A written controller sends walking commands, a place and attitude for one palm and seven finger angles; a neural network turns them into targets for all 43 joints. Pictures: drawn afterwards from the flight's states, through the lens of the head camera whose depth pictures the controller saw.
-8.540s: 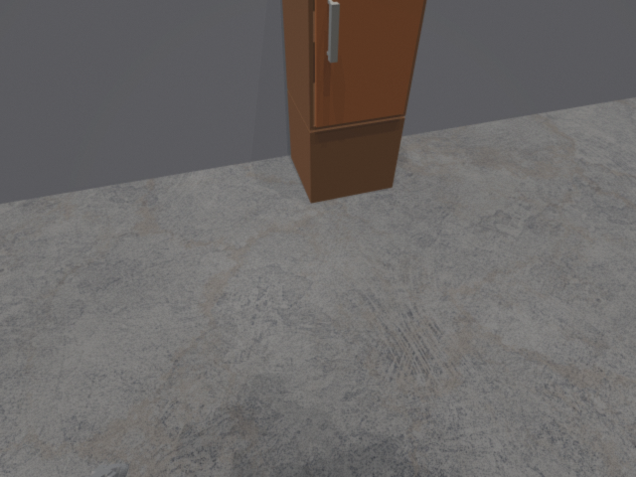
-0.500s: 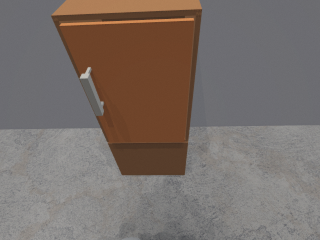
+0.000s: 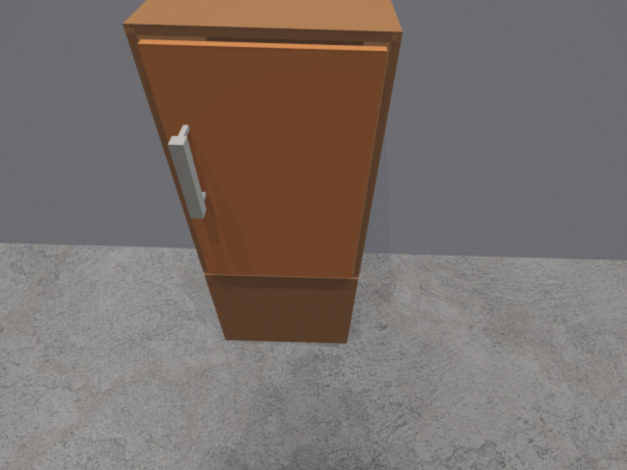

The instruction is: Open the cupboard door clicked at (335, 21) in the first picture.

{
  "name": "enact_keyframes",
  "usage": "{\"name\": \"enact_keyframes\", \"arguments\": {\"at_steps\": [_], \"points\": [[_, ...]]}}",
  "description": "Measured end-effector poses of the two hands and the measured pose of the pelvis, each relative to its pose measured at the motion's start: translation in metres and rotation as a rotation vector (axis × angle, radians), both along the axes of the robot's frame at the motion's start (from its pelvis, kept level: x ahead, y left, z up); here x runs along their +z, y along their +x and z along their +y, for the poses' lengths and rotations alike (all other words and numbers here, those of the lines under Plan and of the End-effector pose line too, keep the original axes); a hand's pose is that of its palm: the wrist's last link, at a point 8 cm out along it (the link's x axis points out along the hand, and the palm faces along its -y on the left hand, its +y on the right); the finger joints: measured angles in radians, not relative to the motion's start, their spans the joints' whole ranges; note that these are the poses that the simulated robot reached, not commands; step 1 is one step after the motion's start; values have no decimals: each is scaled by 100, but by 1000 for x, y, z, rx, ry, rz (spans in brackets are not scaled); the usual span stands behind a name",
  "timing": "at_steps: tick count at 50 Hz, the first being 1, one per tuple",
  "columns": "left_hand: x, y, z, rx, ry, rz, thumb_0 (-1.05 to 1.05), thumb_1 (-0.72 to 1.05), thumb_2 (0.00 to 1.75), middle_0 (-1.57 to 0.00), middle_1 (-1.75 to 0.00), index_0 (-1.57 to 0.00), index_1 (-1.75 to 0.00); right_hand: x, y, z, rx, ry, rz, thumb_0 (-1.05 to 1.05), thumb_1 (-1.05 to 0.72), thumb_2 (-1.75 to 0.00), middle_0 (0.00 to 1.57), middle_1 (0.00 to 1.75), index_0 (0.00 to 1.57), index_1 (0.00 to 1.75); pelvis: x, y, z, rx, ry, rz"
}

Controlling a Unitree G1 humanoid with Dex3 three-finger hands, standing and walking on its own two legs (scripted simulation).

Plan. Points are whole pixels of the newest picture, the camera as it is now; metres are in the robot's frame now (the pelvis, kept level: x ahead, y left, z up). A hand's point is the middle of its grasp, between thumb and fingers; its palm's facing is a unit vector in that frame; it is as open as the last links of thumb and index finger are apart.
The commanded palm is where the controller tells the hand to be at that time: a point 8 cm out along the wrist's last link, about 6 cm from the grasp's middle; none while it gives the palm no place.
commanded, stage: come to a stop and stand still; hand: left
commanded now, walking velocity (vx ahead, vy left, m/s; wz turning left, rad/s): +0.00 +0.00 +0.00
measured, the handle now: (191, 173) +0.61 +0.28 +0.01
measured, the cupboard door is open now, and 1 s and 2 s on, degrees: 0 0 0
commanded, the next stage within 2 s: look again from close up in 0.16 s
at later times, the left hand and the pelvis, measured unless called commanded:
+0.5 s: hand out of the picture +0.03 +0.21 -0.18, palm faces +0.04 -0.97 -0.22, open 7.4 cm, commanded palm none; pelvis +0.01 +0.02 -0.01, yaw +0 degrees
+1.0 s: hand out of the picture +0.03 +0.24 -0.17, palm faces +0.02 -0.96 -0.28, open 7.4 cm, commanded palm none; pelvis -0.01 +0.03 +0.00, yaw +0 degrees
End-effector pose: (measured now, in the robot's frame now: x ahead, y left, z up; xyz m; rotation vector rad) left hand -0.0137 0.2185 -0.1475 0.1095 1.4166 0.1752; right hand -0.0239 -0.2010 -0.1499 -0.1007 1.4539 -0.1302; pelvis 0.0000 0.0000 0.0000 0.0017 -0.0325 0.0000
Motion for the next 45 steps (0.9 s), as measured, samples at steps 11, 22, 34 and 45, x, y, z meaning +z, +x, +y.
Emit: {"name": "enact_keyframes", "arguments": {"at_steps": [11,22,34,45], "points": [[-4,-27,-9,18,-45,67,0,91,90,-20,-30,-19,-30,3,-15,12,-15,-8,36,0,-90,-90,20,30,20,30,0,1,10,-2,0,12],[-8,13,26,-39,15,-69,1,90,90,-21,-30,-20,-30,1,30,-8,6,-80,-136,1,-90,-90,20,30,20,30,-11,4,21,7,-7,12],[19,75,75,-82,126,-275,1,91,90,-20,-30,-19,-30,19,92,-29,75,-133,-328,1,-90,-90,20,30,20,30,-7,1,28,1,-3,-29],[23,60,80,-95,130,-235,1,90,90,-20,-30,-20,-30,22,78,-35,97,-135,-277,1,-90,-90,20,30,20,30,-2,-10,29,4,1,-31]]}}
